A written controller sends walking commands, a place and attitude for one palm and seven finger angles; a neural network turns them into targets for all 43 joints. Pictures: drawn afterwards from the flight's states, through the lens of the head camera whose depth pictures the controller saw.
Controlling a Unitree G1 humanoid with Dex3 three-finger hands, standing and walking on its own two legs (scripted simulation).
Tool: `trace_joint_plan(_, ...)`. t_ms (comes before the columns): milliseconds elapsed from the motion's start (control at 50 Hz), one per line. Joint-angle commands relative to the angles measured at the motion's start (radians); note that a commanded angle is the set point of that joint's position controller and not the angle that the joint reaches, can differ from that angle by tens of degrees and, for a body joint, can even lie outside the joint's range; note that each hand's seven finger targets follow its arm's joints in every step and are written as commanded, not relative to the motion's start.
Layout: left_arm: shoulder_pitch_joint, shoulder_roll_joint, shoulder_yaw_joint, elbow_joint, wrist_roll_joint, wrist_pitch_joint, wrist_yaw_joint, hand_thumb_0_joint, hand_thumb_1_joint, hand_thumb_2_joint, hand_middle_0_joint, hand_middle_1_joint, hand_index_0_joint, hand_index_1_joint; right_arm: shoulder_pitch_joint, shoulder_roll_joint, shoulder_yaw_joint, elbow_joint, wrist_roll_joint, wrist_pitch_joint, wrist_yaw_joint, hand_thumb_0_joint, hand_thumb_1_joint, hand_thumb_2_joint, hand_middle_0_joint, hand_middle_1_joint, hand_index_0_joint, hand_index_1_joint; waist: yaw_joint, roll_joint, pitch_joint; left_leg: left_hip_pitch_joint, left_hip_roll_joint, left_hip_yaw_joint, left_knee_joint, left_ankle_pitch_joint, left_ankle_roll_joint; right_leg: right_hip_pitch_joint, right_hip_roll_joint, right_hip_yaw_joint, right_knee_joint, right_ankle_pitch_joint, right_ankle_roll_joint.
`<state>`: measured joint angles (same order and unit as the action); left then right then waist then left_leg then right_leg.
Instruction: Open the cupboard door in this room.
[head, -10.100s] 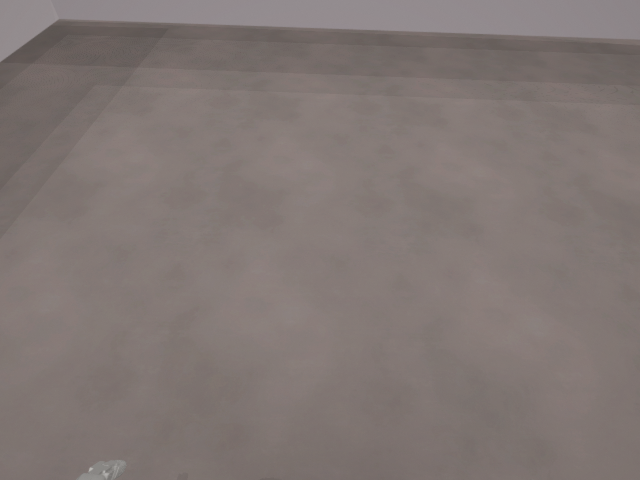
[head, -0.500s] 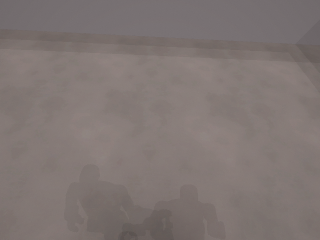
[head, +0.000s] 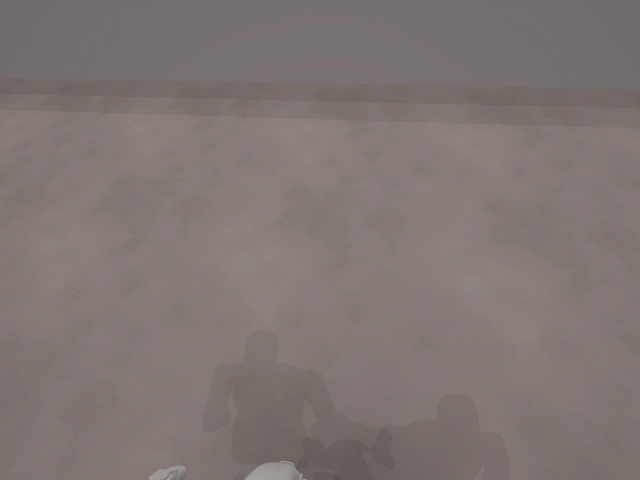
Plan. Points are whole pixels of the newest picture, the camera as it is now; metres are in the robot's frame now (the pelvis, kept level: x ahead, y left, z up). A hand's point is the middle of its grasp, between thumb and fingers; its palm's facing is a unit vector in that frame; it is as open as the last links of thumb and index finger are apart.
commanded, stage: turn or walk to find it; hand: left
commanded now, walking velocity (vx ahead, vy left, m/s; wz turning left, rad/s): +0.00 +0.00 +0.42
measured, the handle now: out of the picture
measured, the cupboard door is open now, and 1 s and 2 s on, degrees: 0 0 0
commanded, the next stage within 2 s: none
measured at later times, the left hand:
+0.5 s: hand out of the picture -0.05 +0.26 -0.18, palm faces +0.29 -0.93 -0.25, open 7.4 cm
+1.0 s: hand out of the picture -0.03 +0.20 -0.14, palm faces +0.43 -0.86 -0.28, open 7.3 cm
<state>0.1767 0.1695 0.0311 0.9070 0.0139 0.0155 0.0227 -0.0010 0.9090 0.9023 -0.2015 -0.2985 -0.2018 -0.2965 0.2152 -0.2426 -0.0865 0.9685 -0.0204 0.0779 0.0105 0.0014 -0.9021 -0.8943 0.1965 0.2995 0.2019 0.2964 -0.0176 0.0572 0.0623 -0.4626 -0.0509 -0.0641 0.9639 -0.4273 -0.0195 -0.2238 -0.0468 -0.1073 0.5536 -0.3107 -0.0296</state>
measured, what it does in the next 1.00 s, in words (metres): steps on the spot, turning left: left foot, then right foot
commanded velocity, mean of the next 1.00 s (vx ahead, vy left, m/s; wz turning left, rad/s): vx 0.00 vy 0.00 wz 0.42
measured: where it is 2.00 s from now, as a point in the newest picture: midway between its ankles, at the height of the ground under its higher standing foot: outside the picture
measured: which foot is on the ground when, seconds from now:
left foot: up 0.00-0.34, down 0.36-0.82, up 0.84-1.00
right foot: down 0.00-0.36, up 0.38-0.80, down 0.82-1.00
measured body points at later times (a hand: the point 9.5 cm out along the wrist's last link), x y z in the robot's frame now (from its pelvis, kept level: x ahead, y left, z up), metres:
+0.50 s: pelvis -0.03 +0.04 +0.00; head +0.00 +0.07 +0.45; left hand -0.07 +0.31 -0.16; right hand +0.13 -0.18 -0.13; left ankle -0.06 +0.13 -0.74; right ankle -0.02 -0.10 -0.67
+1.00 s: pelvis -0.03 -0.01 +0.00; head +0.01 -0.03 +0.45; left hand -0.05 +0.25 -0.12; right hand +0.11 -0.23 -0.16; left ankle -0.11 +0.12 -0.65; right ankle +0.00 -0.10 -0.74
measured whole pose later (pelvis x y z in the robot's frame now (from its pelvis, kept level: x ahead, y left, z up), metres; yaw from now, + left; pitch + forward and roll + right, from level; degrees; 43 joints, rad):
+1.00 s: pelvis -0.03 -0.01 +0.00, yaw +26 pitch -1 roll +1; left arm 0.19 0.16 0.02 0.91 0.02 0.02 0.02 0.00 0.91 0.90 -0.20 -0.30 -0.20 -0.30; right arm 0.23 -0.26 -0.09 0.98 -0.02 0.08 0.02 0.00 -0.90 -0.89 0.19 0.30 0.20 0.30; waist -0.03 0.05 0.07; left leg -0.49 -0.01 -0.04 1.16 -0.39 -0.04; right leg -0.21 -0.07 -0.15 0.52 -0.30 -0.02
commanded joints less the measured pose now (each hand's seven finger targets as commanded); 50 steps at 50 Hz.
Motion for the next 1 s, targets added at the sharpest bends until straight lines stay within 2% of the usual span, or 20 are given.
trace_joint_plan(0,-0.043,0.178,0.045,-0.074,0.007,-0.028,0.013,0.0,0.9,0.9,-0.2,-0.3,-0.2,-0.3,0.026,-0.067,-0.019,-0.048,-0.004,-0.016,0.01,0.0,-0.9,-0.9,0.2,0.3,0.2,0.3,-0.016,-0.201,0.007,-0.089,0.067,0.01,0.268,0.077,-0.031,-0.02,-0.254,0.144,-0.272,0.192,-0.072)
trace_joint_plan(200,0.132,0.243,0.063,0.009,0.018,-0.022,0.008,0.0,0.9,0.9,-0.2,-0.3,-0.2,-0.3,-0.111,-0.04,0.014,-0.068,0.01,-0.034,0.003,0.0,-0.9,-0.9,0.2,0.3,0.2,0.3,0.079,-0.254,-0.065,0.012,0.077,0.117,-0.142,-0.055,-0.045,0.176,-0.31,0.088,-0.161,0.546,-0.119)
trace_joint_plan(260,0.109,0.258,0.068,0.017,0.017,-0.014,0.007,0.0,0.9,0.9,-0.2,-0.3,-0.2,-0.3,-0.073,-0.044,0.017,-0.062,0.014,-0.043,-0.001,0.0,-0.9,-0.9,0.2,0.3,0.2,0.3,0.055,-0.272,-0.095,0.102,0.069,0.151,-0.279,-0.004,-0.031,0.16,-0.315,0.054,-0.113,0.546,-0.097)
trace_joint_plan(300,0.091,0.245,0.07,0.018,0.008,-0.008,0.005,0.0,0.9,0.9,-0.2,-0.3,-0.2,-0.3,-0.017,-0.062,0.014,-0.047,0.011,-0.055,-0.002,0.0,-0.9,-0.9,0.2,0.3,0.2,0.3,0.018,-0.218,-0.125,0.256,0.078,0.155,-0.507,0.172,-0.015,0.091,-0.288,-0.001,-0.017,0.463,-0.032)
trace_joint_plan(320,0.092,0.217,0.066,0.007,-0.001,-0.001,0.002,0.0,0.9,0.9,-0.2,-0.3,-0.2,-0.3,0.016,-0.119,0.002,-0.044,0.007,-0.065,-0.002,0.0,-0.9,-0.9,0.2,0.3,0.2,0.3,-0.005,-0.077,-0.146,0.406,0.163,0.049,-0.594,0.325,0.021,-0.053,-0.234,-0.049,0.114,0.298,0.025)
trace_joint_plan(340,0.091,0.149,0.051,-0.031,-0.005,0.004,-0.005,0.0,0.9,0.9,-0.2,-0.3,-0.2,-0.3,0.049,-0.218,-0.02,-0.048,-0.001,-0.07,-0.005,0.0,-0.9,-0.9,0.2,0.3,0.2,0.3,-0.021,0.22,-0.142,0.516,0.407,-0.258,-0.613,0.661,0.137,-0.309,-0.105,-0.087,0.305,-0.182,0.099)
trace_joint_plan(360,0.012,0.145,0.035,-0.05,0.005,0.016,0.001,0.0,0.9,0.9,-0.2,-0.3,-0.2,-0.3,0.094,-0.244,-0.026,-0.027,0.001,-0.062,-0.015,0.0,-0.9,-0.9,0.2,0.3,0.2,0.3,-0.059,0.22,-0.13,0.444,0.466,-0.279,-0.633,0.738,0.213,-0.316,-0.078,-0.001,0.448,-0.338,0.1)
trace_joint_plan(400,-0.029,0.156,0.045,-0.035,0.001,0.024,0.0,0.0,0.9,0.9,-0.2,-0.3,-0.2,-0.3,0.027,-0.194,-0.014,-0.037,-0.001,-0.062,-0.031,0.0,-0.9,-0.9,0.2,0.3,0.2,0.3,-0.033,0.176,-0.07,0.363,0.39,-0.218,-0.629,0.652,0.209,-0.341,-0.082,0.078,0.561,-0.239,0.098)
trace_joint_plan(440,0.007,0.154,0.048,-0.008,0.001,0.019,-0.011,0.0,0.9,0.9,-0.2,-0.3,-0.2,-0.3,-0.044,-0.157,0.002,-0.061,-0.001,-0.068,-0.031,0.0,-0.9,-0.9,0.2,0.3,0.2,0.3,0.007,0.104,-0.055,0.342,0.311,-0.129,-0.622,0.663,0.178,-0.314,-0.072,0.078,0.566,-0.138,0.105)
trace_joint_plan(480,0.025,0.156,0.047,0.004,0.001,0.017,-0.014,0.0,0.9,0.9,-0.2,-0.3,-0.2,-0.3,-0.041,-0.153,0.004,-0.065,0.004,-0.074,-0.03,0.0,-0.9,-0.9,0.2,0.3,0.2,0.3,0.01,0.075,-0.073,0.358,0.286,-0.1,-0.625,0.683,0.17,-0.295,-0.064,0.075,0.546,-0.106,0.111)
trace_joint_plan(660,-0.046,0.131,0.037,-0.054,-0.004,0.014,-0.005,0.0,0.9,0.9,-0.2,-0.3,-0.2,-0.3,0.004,-0.166,-0.015,-0.071,-0.006,-0.062,-0.023,0.0,-0.9,-0.9,0.2,0.3,0.2,0.3,-0.02,0.09,-0.078,0.342,0.281,-0.216,-0.601,0.652,0.195,-0.205,-0.015,0.073,0.287,-0.15,0.111)
trace_joint_plan(720,0.01,0.133,0.037,-0.046,-0.009,0.006,-0.002,0.0,0.9,0.9,-0.2,-0.3,-0.2,-0.3,-0.028,-0.165,-0.019,-0.083,-0.007,-0.056,-0.021,0.0,-0.9,-0.9,0.2,0.3,0.2,0.3,0.01,0.115,-0.098,0.275,0.257,-0.247,-0.564,0.639,0.18,-0.081,0.012,0.061,0.112,-0.091,0.098)
trace_joint_plan(760,0.083,0.15,0.044,-0.031,-0.007,-0.008,0.001,0.0,0.9,0.9,-0.2,-0.3,-0.2,-0.3,-0.042,-0.147,-0.021,-0.091,0.002,-0.055,-0.018,0.0,-0.9,-0.9,0.2,0.3,0.2,0.3,0.048,0.056,-0.129,0.187,0.199,-0.22,-0.489,0.523,0.123,0.089,0.004,0.051,-0.122,0.101,0.092)
trace_joint_plan(780,0.113,0.205,0.051,-0.026,0.003,-0.019,0.006,0.0,0.9,0.9,-0.2,-0.3,-0.2,-0.3,-0.033,-0.109,-0.017,-0.095,0.011,-0.057,-0.012,0.0,-0.9,-0.9,0.2,0.3,0.2,0.3,0.06,-0.066,-0.134,0.06,0.134,-0.161,-0.392,0.338,0.068,0.218,-0.11,0.156,-0.22,0.142,0.064)
trace_joint_plan(800,0.126,0.285,0.069,-0.029,0.017,-0.026,0.013,0.0,0.9,0.9,-0.2,-0.3,-0.2,-0.3,-0.025,-0.04,-0.004,-0.122,0.012,-0.058,-0.007,0.0,-0.9,-0.9,0.2,0.3,0.2,0.3,0.063,-0.321,-0.119,-0.116,-0.013,0.001,-0.182,-0.042,-0.002,0.274,-0.361,0.406,-0.262,0.242,-0.043)
trace_joint_plan(820,0.111,0.297,0.068,-0.048,0.007,-0.021,0.012,0.0,0.9,0.9,-0.2,-0.3,-0.2,-0.3,-0.049,-0.084,-0.016,-0.125,0.004,-0.043,-0.011,0.0,-0.9,-0.9,0.2,0.3,0.2,0.3,0.074,-0.303,-0.103,-0.094,0.009,-0.021,0.015,-0.164,-0.004,0.125,-0.447,0.425,-0.286,0.227,-0.128)
trace_joint_plan(840,0.062,0.268,0.07,-0.058,0.006,-0.021,0.015,0.0,0.9,0.9,-0.2,-0.3,-0.2,-0.3,-0.056,-0.088,-0.021,-0.111,-0.001,-0.03,-0.009,0.0,-0.9,-0.9,0.2,0.3,0.2,0.3,0.054,-0.288,-0.056,-0.094,0.028,-0.047,0.146,-0.131,-0.001,0.034,-0.404,0.409,-0.306,0.155,-0.136)
trace_joint_plan(880,-0.031,0.205,0.053,-0.076,0.004,-0.02,0.014,0.0,0.9,0.9,-0.2,-0.3,-0.2,-0.3,-0.015,-0.084,-0.023,-0.072,-0.002,-0.023,0.003,0.0,-0.9,-0.9,0.2,0.3,0.2,0.3,-0.001,-0.184,-0.001,-0.094,0.062,-0.028,0.253,-0.01,-0.01,-0.02,-0.309,0.255,-0.281,0.151,-0.098)
trace_joint_plan(900,-0.052,0.188,0.046,-0.082,0.005,-0.025,0.012,0.0,0.9,0.9,-0.2,-0.3,-0.2,-0.3,0.019,-0.072,-0.018,-0.055,-0.004,-0.021,0.007,0.0,-0.9,-0.9,0.2,0.3,0.2,0.3,-0.015,-0.193,-0.01,-0.09,0.065,-0.006,0.267,0.041,-0.022,0.004,-0.269,0.173,-0.261,0.208,-0.079)
trace_joint_plan(980,0.033,0.183,0.045,-0.05,0.008,-0.032,0.013,0.0,0.9,0.9,-0.2,-0.3,-0.2,-0.3,-0.009,-0.066,-0.009,-0.051,0.0,-0.022,0.007,0.0,-0.9,-0.9,0.2,0.3,0.2,0.3,0.02,-0.225,-0.038,-0.085,0.079,0.031,0.194,0.045,-0.05,0.087,-0.273,0.117,-0.232,0.371,-0.086)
